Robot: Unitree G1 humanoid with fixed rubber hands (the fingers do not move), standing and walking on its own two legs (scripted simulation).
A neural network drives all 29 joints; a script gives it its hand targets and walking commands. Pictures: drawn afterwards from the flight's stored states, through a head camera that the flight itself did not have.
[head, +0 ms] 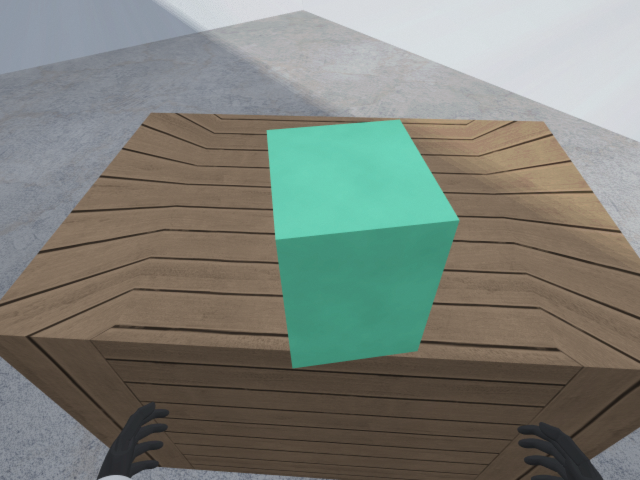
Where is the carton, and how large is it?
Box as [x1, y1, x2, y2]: [267, 120, 458, 368]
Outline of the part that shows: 399,120 267,130 275,239 292,368 417,350 458,223 458,218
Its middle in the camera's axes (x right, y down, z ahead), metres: +0.03 +0.01 +0.57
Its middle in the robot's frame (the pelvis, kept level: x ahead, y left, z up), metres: +0.43 -0.01 +0.07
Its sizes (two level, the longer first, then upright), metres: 0.221 0.193 0.271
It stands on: a pedestal, 0.70 m high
